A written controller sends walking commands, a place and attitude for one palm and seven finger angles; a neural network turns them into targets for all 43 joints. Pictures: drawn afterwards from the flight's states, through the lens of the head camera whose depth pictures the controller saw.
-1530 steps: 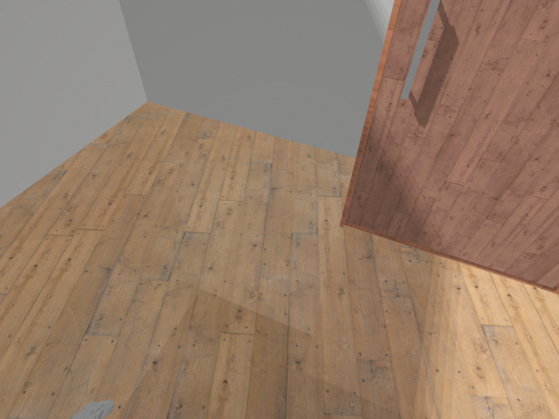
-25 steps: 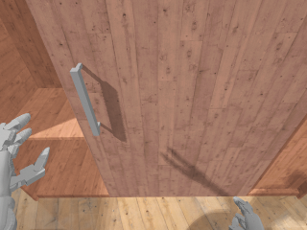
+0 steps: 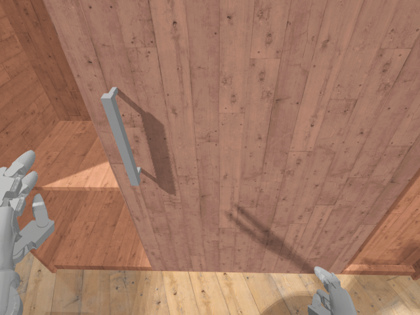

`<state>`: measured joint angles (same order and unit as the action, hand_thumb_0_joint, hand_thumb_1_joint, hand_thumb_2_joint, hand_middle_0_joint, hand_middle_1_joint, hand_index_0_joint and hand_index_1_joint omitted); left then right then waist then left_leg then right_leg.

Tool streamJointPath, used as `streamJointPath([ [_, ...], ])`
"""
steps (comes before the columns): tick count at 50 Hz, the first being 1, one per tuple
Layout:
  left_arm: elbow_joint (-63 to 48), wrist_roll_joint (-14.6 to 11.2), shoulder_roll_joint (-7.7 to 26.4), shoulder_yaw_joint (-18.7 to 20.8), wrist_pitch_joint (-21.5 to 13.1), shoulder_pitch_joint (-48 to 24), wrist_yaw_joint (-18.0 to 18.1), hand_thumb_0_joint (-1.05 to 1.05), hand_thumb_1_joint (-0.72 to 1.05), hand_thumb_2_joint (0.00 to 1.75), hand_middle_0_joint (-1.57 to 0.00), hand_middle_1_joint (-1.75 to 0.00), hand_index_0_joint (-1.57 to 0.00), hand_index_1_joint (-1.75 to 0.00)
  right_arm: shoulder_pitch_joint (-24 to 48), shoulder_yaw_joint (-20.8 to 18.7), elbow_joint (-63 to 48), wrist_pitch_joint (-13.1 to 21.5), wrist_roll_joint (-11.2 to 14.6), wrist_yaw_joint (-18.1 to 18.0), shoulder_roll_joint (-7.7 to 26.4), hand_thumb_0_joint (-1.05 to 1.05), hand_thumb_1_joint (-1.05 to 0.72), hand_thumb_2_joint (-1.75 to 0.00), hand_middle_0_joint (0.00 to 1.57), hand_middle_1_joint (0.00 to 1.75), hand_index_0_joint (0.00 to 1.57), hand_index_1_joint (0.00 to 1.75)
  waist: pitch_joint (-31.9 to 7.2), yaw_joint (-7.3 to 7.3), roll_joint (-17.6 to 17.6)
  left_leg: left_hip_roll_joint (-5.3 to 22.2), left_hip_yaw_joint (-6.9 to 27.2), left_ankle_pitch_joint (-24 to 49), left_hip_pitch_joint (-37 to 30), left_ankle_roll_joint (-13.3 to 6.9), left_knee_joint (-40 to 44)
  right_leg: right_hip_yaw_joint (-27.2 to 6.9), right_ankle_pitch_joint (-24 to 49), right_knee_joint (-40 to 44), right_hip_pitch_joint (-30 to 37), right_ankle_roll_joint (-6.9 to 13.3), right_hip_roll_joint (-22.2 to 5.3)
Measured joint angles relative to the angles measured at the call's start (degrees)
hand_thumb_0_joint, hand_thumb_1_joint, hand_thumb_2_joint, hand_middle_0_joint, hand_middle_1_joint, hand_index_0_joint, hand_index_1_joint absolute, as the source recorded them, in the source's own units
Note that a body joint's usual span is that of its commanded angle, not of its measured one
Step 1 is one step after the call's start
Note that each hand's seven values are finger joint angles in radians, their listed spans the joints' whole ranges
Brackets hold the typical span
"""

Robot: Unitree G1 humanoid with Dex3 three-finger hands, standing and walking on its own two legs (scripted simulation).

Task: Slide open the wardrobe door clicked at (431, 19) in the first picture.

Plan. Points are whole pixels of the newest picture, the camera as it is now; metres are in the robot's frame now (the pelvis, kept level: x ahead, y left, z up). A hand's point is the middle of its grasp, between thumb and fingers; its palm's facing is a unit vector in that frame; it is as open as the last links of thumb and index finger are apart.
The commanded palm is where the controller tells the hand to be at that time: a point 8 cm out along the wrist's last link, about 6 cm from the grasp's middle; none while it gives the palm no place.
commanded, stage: step back with the hand held close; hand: left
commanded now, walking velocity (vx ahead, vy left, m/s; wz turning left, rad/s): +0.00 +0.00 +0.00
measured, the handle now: (125, 140) +0.47 +0.28 +0.09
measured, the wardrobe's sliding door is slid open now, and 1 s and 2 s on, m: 0.49 0.49 0.49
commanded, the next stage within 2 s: stop stepping back and stand still in 1.00 s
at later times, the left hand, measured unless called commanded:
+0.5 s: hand out of the picture +0.12 +0.31 +0.17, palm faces +0.42 -0.78 -0.47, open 7.4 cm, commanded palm +0.07 +0.34 +0.17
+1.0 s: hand out of the picture +0.03 +0.32 +0.18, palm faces +0.52 -0.76 -0.39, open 7.4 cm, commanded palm -0.06 +0.35 +0.17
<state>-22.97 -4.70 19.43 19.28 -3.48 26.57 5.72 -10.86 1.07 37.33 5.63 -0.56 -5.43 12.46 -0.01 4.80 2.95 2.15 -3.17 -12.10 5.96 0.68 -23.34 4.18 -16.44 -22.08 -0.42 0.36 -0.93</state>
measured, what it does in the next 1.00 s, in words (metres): walks backwards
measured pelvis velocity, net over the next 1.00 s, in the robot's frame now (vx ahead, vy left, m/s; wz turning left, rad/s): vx -0.16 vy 0.04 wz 0.11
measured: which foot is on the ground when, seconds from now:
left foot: down 0.00-1.00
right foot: down 0.00-0.90, up 0.92-1.00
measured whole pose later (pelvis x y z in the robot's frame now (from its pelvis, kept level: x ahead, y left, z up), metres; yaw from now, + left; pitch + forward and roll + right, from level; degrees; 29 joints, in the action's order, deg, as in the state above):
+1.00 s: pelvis -0.16 +0.04 -0.01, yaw +6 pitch -2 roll -5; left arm -26.2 -1.5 25.3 24.4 -14.9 22.4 7.5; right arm -11.6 -1.0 33.7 7.5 -0.3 -5.3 11.6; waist 1.6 -0.9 1.7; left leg 2.1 0.6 -5.4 27.0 -4.0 -28.0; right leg -0.4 -21.9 -43.9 -18.8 -0.6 5.7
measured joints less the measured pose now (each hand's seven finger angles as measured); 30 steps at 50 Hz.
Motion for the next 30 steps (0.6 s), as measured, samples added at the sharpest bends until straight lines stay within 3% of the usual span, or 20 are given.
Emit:
streamJointPath([
  [4, 0.65, 0.16, 0.13, 0.27, -0.25, -0.88, -0.04, 0.01, 0.89, 0.9, -0.21, -0.31, -0.21, -0.3, -0.3, -0.12, -0.16, -0.4, 0.17, 0.08, 0.31, 0.01, -0.9, -0.9, 0.2, 0.3, 0.21, 0.3, 0.07, -0.3, 0.23, 0.09, 0.15, 0.22, 0.58, -0.14, -0.35, 0.14, 0.46, 0.28, -0.2, -0.11, 0.11],
  [9, 0.62, 0.88, 1.41, 2.04, -2.66, -2.11, 0.19, 0.01, 0.89, 0.9, -0.21, -0.3, -0.21, -0.3, 0.86, -0.24, -1.5, -3.37, 0.3, 0.53, 0.98, 0.01, -0.9, -0.9, 0.2, 0.3, 0.21, 0.3, -0.09, -2.18, 0.14, 0.54, 1.02, 0.41, 5.58, -0.48, -2.9, 0.89, 1.81, 0.12, -3.86, -0.47, 0.56],
  [14, -2.9, 0.75, 2.21, 1.69, -3.24, 2.31, 0.15, 0.01, 0.9, 0.9, -0.21, -0.3, -0.21, -0.3, 1.28, -0.97, -4.27, -5.6, 0.69, 0.55, 1.49, 0.01, -0.9, -0.9, 0.2, 0.3, 0.21, 0.3, 0.42, -3.77, -0.5, 0.04, -0.02, 1.64, 8.45, -1.46, -3.04, -0.11, 2.97, -0.92, -7.49, -1.23, -0.11],
  [18, -5.69, 0.48, 4.2, 2.04, -4.05, 5.63, 0.17, 0.01, 0.89, 0.9, -0.21, -0.3, -0.21, -0.3, 0.54, -1.3, -5.55, -6.46, 0.97, 0.09, 1.3, 0.01, -0.91, -0.9, 0.2, 0.3, 0.21, 0.3, 0.61, -4.16, -1.41, -0.49, -0.58, 2.57, 9.95, -2.25, -3.17, -0.63, 3.82, -1.63, -9.37, -1.88, -0.72],
  [24, -5.86, 1.04, 6.2, 4.8, -6.33, 4.75, 1.18, 0.01, 0.89, 0.9, -0.21, -0.31, -0.21, -0.3, -1.04, -0.88, -6.06, -5.42, 1.25, -0.41, 0.49, 0.01, -0.91, -0.9, 0.2, 0.3, 0.21, 0.3, 0.93, -3.89, -2.8, -1.46, -0.35, 4.18, 11.89, -3.35, -3.6, -1.52, 4.44, -3.64, -11.74, -2.38, -0.99],
  [30, -3.7, 2.72, 4.35, 5.7, -8.61, 1.89, 1.49, 0.01, 0.89, 0.9, -0.21, -0.3, -0.21, -0.3, -2.03, -0.68, -5.45, -2.38, 1.36, -0.09, 0.08, 0.01, -0.9, -0.9, 0.2, 0.3, 0.21, 0.3, 0.93, -4.26, -2.08, -3.05, 2.31, 5.03, 16.0, -4.18, -6.0, -4.56, 1.74, -7.76, -13.79, -2.14, 1.15],
])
